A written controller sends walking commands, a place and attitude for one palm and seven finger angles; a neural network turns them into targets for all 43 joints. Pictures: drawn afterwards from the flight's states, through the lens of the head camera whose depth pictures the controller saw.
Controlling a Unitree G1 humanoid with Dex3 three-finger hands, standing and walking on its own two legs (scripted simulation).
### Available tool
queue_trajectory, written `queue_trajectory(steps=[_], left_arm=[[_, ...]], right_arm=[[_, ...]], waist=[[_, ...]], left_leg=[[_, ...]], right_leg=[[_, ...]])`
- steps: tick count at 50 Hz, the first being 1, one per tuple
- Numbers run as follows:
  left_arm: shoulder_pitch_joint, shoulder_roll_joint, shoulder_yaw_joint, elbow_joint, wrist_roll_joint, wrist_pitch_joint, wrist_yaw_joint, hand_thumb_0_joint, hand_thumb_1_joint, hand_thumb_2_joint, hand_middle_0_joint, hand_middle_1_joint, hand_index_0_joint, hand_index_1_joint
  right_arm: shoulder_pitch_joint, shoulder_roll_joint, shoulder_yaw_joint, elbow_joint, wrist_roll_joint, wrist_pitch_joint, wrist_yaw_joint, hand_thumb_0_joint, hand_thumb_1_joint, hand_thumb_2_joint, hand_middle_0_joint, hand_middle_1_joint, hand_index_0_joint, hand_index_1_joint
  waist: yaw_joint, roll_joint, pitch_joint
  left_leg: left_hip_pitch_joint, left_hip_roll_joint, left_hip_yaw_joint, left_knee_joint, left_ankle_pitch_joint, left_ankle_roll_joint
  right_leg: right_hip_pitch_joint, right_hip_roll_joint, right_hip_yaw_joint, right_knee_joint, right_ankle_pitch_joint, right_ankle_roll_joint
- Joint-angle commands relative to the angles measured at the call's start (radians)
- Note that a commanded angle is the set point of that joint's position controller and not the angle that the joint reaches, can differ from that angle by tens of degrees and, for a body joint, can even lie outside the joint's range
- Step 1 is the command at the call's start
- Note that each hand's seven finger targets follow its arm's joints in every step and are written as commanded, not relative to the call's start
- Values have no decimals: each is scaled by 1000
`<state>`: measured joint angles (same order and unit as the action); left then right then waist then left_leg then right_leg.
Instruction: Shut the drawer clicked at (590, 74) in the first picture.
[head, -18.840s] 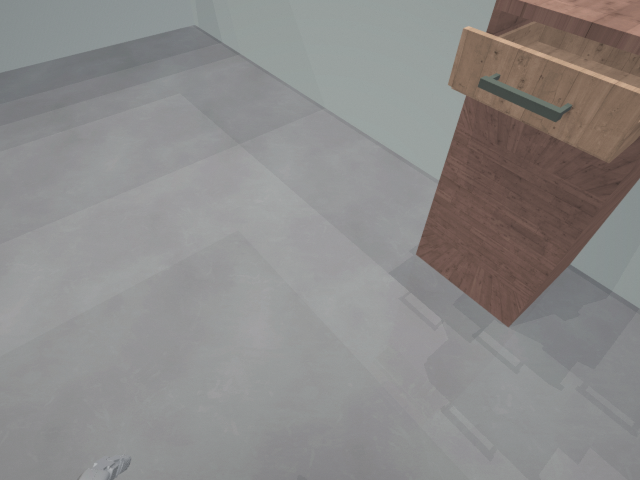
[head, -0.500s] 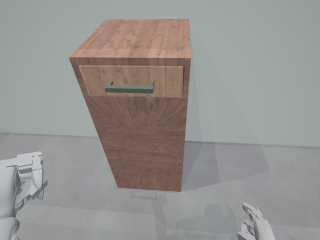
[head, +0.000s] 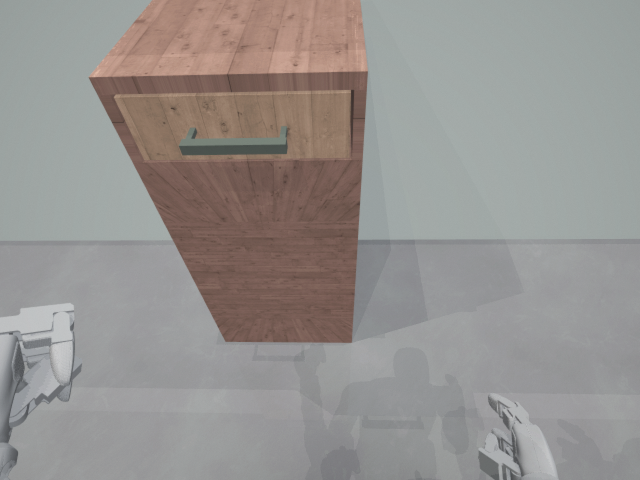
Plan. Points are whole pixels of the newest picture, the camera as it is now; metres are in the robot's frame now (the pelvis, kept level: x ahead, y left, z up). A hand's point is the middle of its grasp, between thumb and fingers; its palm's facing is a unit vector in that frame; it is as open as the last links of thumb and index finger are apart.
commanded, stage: step back with the hand held close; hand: left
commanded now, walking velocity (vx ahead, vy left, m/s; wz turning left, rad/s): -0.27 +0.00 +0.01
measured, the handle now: (236, 139) +0.61 +0.19 +0.08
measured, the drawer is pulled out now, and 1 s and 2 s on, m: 0.00 0.00 0.00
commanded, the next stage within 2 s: stop stepping back and stand still in 0.96 s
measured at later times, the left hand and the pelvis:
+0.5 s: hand out of the picture +0.11 +0.26 +0.16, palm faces +0.39 -0.82 -0.42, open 3.3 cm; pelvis -0.08 +0.02 -0.02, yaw +1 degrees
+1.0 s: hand out of the picture +0.03 +0.23 +0.17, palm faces +0.28 -0.84 -0.47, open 3.3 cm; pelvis -0.18 +0.01 -0.02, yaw -1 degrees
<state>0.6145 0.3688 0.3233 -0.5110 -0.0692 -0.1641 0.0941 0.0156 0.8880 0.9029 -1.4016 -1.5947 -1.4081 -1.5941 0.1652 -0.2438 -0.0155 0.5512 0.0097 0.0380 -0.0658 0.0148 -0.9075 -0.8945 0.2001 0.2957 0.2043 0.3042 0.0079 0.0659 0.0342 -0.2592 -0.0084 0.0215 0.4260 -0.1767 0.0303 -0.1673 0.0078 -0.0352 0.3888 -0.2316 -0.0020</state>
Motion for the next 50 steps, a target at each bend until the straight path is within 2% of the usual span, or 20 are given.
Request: queue_trajectory(steps=[1, 6, 14, 23, 25, 27, 28, 31, 33, 36, 37, 39, 40, 42, 43, 44, 46, 47, 49, 50], left_arm=[[39, 187, 162, -251, -13, -69, 35, 0, 900, 900, -1400, -1600, -1400, -1600], [48, 177, 148, -259, -9, -71, 47, 0, 900, 900, -1400, -1600, -1400, -1600], [30, 175, 155, -246, 12, -112, 65, 0, 900, 900, -1400, -1600, -1400, -1600], [-58, 188, 136, -300, 26, -148, 101, 0, 900, 900, -1400, -1600, -1400, -1600], [-49, 182, 140, -302, 28, -149, 103, 0, 900, 900, -1400, -1600, -1400, -1600], [-53, 182, 166, -310, 44, -154, 95, 0, 900, 900, -1400, -1600, -1400, -1600], [-68, 195, 177, -309, 53, -159, 88, 0, 900, 900, -1400, -1600, -1400, -1600], [-12, 200, 193, -296, 43, -162, 80, 0, 900, 900, -1400, -1600, -1400, -1600], [55, 192, 195, -291, 22, -161, 75, 0, 900, 900, -1400, -1600, -1400, -1600], [63, 188, 163, -329, -8, -168, 59, 0, 900, 900, -1400, -1600, -1400, -1600], [50, 196, 163, -341, -11, -177, 55, 0, 900, 900, -1400, -1600, -1400, -1600], [1, 209, 164, -352, -11, -194, 56, 0, 900, 900, -1400, -1600, -1400, -1600], [-36, 237, 183, -348, -13, -200, 62, 0, 900, 900, -1400, -1600, -1400, -1600], [-88, 229, 168, -373, -11, -209, 59, 0, 900, 900, -1400, -1600, -1400, -1600], [-102, 258, 179, -389, -15, -196, 52, 0, 900, 900, -1400, -1600, -1400, -1600], [-59, 260, 193, -375, -17, -183, 44, 0, 900, 900, -1400, -1600, -1400, -1600], [5, 249, 209, -325, -30, -169, 31, 0, 900, 900, -1400, -1600, -1400, -1600], [17, 244, 212, -317, -36, -160, 27, 0, 900, 900, -1400, -1600, -1400, -1600], [47, 238, 241, -292, -48, -143, 28, 0, 900, 900, -1400, -1600, -1400, -1600], [70, 235, 252, -266, -51, -141, 32, 0, 900, 900, -1400, -1600, -1400, -1600]], right_arm=[[-85, -90, -40, -179, 3, -39, -16, 0, -900, -900, 200, 300, 200, 300], [-81, -94, -42, -180, 3, -46, -23, 0, -900, -900, 200, 300, 200, 300], [-75, -102, -40, -173, -2, -81, -30, 0, -900, -900, 200, 300, 200, 300], [-34, -107, -36, -124, -14, -125, -43, 0, -900, -900, 200, 300, 200, 300], [-46, -107, -28, -128, -16, -136, -50, 0, -900, -900, 200, 300, 200, 300], [-69, -126, -31, -145, -20, -150, -51, 0, -900, -900, 200, 300, 200, 300], [-77, -115, -36, -145, -25, -154, -52, 0, -900, -900, 200, 300, 200, 300], [-66, -96, -45, -144, -32, -165, -33, 0, -900, -900, 200, 300, 200, 300], [-63, -90, -47, -138, -31, -178, -22, 0, -900, -900, 200, 300, 200, 300], [-57, -77, -41, -103, -32, -183, 2, 0, -900, -900, 200, 300, 200, 300], [-47, -72, -38, -89, -32, -177, 6, 0, -900, -900, 200, 300, 200, 300], [-26, -54, -29, -56, -28, -156, 9, 0, -900, -900, 200, 300, 200, 300], [-37, -50, -21, -51, -24, -154, 2, 0, -900, -900, 200, 300, 200, 300], [-55, -57, -22, -61, -18, -167, -16, 0, -900, -900, 200, 300, 200, 300], [-65, -80, -40, -72, -4, -172, -17, 0, -900, -900, 200, 300, 200, 300], [-56, -96, -47, -85, -3, -164, -18, 0, -900, -900, 200, 300, 200, 300], [-80, -89, -42, -109, -17, -164, -3, 0, -900, -900, 200, 300, 200, 300], [-83, -86, -44, -113, -29, -165, 4, 0, -900, -900, 200, 300, 200, 300], [-127, -81, -38, -129, -38, -157, 7, 0, -900, -900, 200, 300, 200, 300], [-127, -75, -43, -128, -40, -143, 7, 0, -900, -900, 200, 300, 200, 300]], waist=[[6, -47, -245], [2, -11, -198], [-9, -3, -84], [-31, -42, -68], [-26, 40, -58], [-10, 200, -76], [-1, 215, -90], [4, 106, -128], [4, 107, -159], [-2, 140, -207], [-3, 124, -218], [-12, -40, -241], [-17, -107, -247], [-31, -58, -314], [-21, -105, -352], [-17, -25, -354], [-2, 145, -332], [5, 186, -308], [16, 214, -198], [20, 189, -182]], left_leg=[[133, 76, -56, 24, 444, 13], [54, 89, -76, 1, 323, 15], [-187, 95, -133, -76, -215, 29], [32, 54, -124, 121, -222, -13], [-102, 113, -212, -55, -299, 12], [-434, 244, -382, -325, -566, 80], [-494, 282, -437, -361, -586, 103], [-395, 279, -370, -297, -442, 114], [-276, 243, -309, -269, -345, 90], [-98, 209, -243, -250, -235, -1], [-22, 185, -201, -189, -118, -26], [153, 107, -80, 82, 118, -35], [223, 83, -42, 149, 135, -33], [334, 87, -10, 72, 423, -16], [397, 115, -48, 74, 551, 8], [412, 142, -82, 59, 631, 32], [301, 231, -202, -108, 471, 76], [168, 255, -233, -223, 206, 61], [-153, 257, -211, -361, -251, 2], [-231, 221, -147, -296, -293, -37]], right_leg=[[31, -52, 26, 25, 400, 21], [-4, -44, 33, 38, 277, 22], [-26, -43, 71, 1, -68, 5], [-378, -110, 101, -105, -333, -35], [-246, -29, 55, 8, -260, -4], [85, 75, 32, 341, -121, 21], [134, 87, 44, 452, -105, 21], [63, 78, 70, 474, -191, 1], [23, 78, 43, 352, -230, -7], [-13, 70, 10, 83, -268, -36], [-30, 41, 36, -39, -198, -46], [-182, -114, 189, -129, 68, -71], [-253, -162, 178, -124, 218, -55], [-207, -60, 46, -11, 392, 29], [-199, -3, 32, 53, 396, 84], [-205, 29, 23, 124, 312, 85], [-189, 88, 25, 268, -232, 42], [-126, 104, 22, 314, -382, 9], [38, 102, -13, 273, -378, -39], [92, 84, -27, 164, -308, -55]])
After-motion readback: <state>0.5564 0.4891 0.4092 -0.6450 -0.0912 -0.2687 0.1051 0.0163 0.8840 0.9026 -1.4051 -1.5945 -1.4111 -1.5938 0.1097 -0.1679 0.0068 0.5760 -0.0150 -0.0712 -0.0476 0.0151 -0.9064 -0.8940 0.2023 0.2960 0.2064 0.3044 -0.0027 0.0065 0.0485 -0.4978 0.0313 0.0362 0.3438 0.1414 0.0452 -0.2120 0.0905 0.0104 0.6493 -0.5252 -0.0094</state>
